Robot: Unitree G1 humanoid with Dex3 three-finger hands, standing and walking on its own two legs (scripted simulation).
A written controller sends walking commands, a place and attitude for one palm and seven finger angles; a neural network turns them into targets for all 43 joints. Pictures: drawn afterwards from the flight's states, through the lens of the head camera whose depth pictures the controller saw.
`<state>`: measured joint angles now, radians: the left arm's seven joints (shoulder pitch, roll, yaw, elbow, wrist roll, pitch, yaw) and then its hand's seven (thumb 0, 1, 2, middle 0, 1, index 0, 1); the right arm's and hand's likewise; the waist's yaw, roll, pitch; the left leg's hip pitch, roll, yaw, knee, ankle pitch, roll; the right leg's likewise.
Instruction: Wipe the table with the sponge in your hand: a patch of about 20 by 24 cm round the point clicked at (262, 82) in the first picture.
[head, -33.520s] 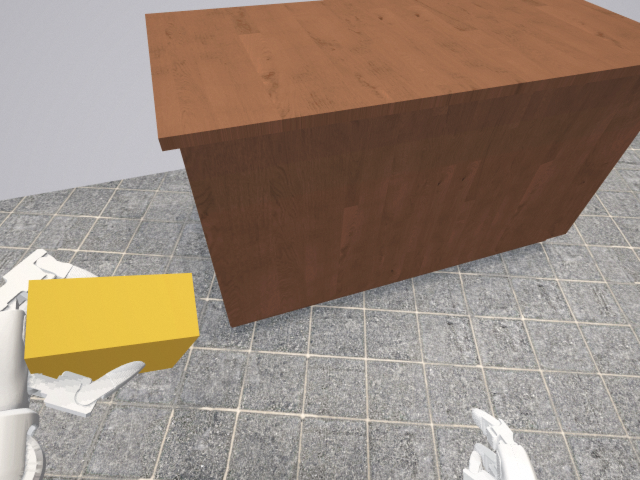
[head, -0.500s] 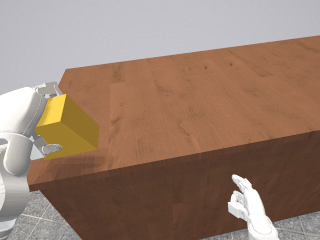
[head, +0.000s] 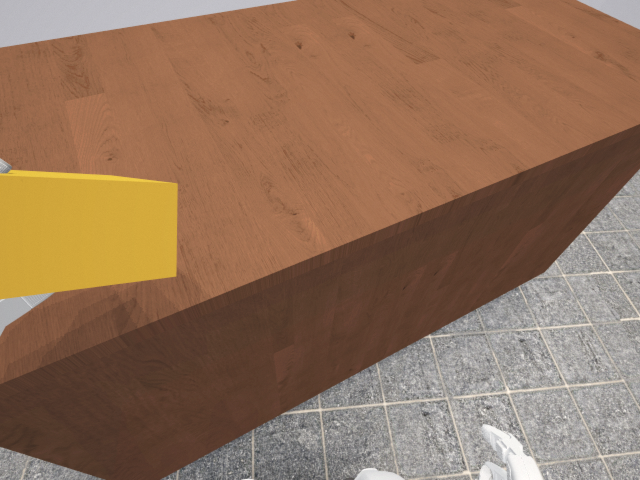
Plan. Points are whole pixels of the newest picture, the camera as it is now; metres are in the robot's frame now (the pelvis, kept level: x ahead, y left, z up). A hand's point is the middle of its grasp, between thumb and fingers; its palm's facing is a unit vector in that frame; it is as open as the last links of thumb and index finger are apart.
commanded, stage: step back with the hand held close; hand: left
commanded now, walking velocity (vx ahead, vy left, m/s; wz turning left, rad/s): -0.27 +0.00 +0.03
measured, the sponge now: (76, 220) +0.27 +0.17 +0.26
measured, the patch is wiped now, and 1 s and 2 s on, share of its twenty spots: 0.95 0.95 0.95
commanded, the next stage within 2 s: stop stepping back and stand still in 0.78 s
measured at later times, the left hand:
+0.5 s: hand out of the picture +0.13 +0.23 +0.31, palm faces +0.56 -0.79 -0.23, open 10.2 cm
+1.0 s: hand out of the picture +0.00 +0.21 +0.32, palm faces +0.54 -0.79 -0.31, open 10.2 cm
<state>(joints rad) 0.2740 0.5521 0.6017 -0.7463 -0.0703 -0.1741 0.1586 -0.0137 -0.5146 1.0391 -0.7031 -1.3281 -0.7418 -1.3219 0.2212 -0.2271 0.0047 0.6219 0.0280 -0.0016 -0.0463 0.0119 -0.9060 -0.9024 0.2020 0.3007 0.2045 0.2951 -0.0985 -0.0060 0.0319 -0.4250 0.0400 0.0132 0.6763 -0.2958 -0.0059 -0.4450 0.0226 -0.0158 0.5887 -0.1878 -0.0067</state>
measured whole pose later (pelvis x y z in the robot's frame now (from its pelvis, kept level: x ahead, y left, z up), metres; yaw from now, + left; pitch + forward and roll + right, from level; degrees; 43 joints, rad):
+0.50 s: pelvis -0.08 +0.00 -0.01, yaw +1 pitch -1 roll -2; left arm 0.09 0.46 0.54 -0.71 -0.07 -0.15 0.17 -0.01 -0.52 1.04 -0.71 -1.33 -0.75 -1.32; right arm 0.17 -0.17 0.02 0.57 0.02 -0.08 -0.05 0.01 -0.90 -0.90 0.20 0.30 0.21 0.30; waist 0.00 0.00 0.04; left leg -0.50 0.06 0.02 0.70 -0.18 0.01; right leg -0.52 0.05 0.02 0.96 -0.45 0.02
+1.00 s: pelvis -0.22 -0.01 +0.01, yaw +0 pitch +1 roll -1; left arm 0.14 0.51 0.60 -0.77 -0.08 -0.20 0.16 -0.01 -0.52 1.04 -0.71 -1.32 -0.75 -1.32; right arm 0.19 -0.18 -0.02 0.61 0.05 -0.13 -0.01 0.01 -0.91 -0.90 0.20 0.30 0.20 0.30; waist -0.02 -0.04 0.06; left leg -0.37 0.09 0.05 0.59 -0.23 -0.04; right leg -0.52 0.05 0.00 0.96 -0.46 0.03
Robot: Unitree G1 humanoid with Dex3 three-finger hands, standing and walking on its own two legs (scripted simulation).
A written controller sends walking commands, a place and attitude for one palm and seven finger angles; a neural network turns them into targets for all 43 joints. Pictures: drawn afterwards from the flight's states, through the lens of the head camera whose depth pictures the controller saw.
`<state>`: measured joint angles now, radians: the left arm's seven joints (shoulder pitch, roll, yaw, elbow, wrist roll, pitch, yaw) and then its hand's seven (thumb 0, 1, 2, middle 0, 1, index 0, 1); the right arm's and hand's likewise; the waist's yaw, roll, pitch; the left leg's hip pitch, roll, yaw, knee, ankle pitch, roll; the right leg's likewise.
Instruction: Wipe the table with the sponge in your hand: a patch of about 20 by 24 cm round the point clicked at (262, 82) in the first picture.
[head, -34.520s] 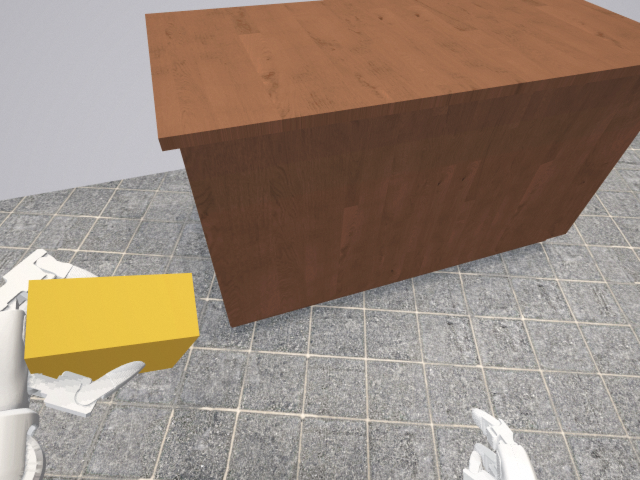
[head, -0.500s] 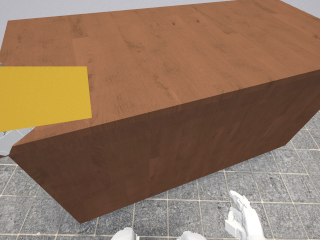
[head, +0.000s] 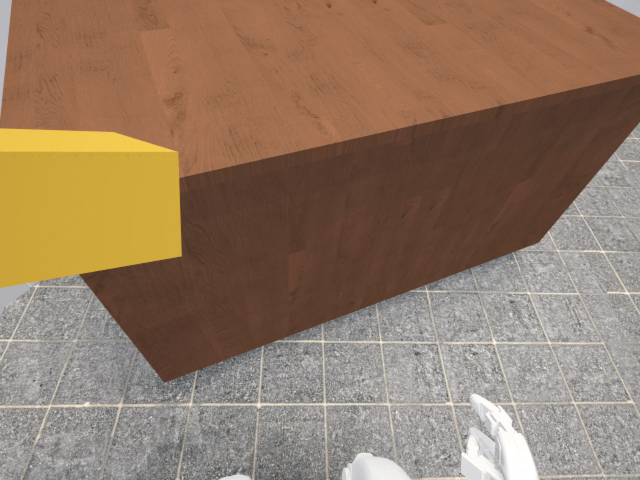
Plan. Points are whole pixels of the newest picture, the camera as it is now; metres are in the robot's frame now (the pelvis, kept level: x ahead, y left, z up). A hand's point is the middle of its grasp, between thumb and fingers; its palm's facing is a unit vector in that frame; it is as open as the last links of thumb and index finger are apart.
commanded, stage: stop stepping back and stand still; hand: left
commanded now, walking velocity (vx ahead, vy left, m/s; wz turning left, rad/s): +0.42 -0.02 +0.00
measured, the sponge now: (73, 189) +0.25 +0.18 +0.29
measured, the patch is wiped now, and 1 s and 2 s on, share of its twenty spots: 0.95 0.95 0.95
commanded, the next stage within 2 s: stand and wait in 0.78 s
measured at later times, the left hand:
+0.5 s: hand out of the picture +0.15 +0.18 +0.30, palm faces +0.56 -0.77 -0.31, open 10.2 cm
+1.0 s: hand out of the picture +0.14 +0.18 +0.28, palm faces +0.50 -0.75 -0.44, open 10.2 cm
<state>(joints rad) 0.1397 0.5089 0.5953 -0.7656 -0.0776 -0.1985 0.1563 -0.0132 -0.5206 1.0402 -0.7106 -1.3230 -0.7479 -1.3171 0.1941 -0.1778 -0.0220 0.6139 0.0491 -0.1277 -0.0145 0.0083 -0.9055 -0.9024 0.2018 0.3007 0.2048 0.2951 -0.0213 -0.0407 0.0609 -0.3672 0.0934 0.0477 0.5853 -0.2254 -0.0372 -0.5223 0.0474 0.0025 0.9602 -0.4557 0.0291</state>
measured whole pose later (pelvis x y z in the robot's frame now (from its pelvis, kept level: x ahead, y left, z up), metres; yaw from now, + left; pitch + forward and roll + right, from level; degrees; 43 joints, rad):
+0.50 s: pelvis -0.08 -0.06 -0.01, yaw +3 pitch +0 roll +2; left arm 0.07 0.48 0.48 -0.48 -0.06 -0.12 0.13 -0.01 -0.52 1.04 -0.71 -1.33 -0.74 -1.32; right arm 0.26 -0.22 0.02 0.61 0.03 -0.06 -0.05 0.01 -0.90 -0.90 0.20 0.30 0.20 0.30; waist -0.04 0.02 -0.08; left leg -0.46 0.05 0.00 0.90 -0.45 0.00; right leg -0.34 0.03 -0.06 0.68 -0.38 -0.08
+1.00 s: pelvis -0.08 -0.05 +0.01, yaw +3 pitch +0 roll +0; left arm 0.31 0.48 0.51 -0.69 -0.07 -0.17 0.15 -0.01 -0.52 1.04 -0.71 -1.33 -0.74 -1.32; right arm 0.14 -0.24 -0.02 0.55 0.05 -0.05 -0.03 0.01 -0.91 -0.90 0.20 0.30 0.20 0.29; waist -0.04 0.02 0.04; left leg -0.25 0.06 0.05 0.53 -0.27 -0.04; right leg -0.27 0.04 -0.06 0.54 -0.28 -0.06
